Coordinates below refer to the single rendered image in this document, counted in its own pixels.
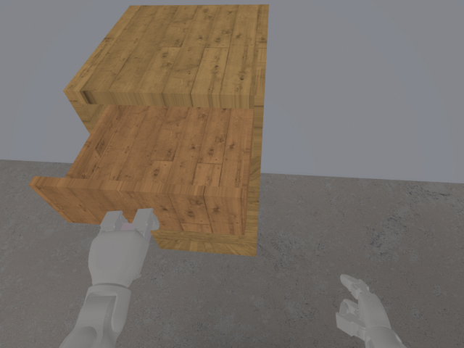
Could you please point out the handle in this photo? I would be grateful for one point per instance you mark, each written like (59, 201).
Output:
(129, 226)

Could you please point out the drawer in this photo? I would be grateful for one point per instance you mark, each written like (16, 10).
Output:
(190, 164)

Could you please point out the cabinet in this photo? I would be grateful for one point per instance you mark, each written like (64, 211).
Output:
(184, 56)

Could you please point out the robot right hand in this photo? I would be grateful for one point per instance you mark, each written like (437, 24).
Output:
(355, 319)

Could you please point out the robot left hand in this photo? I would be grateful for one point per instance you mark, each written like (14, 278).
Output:
(117, 256)

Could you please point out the right robot forearm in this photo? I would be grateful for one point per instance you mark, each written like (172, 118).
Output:
(382, 337)

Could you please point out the left robot forearm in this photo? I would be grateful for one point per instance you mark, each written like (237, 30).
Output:
(101, 318)

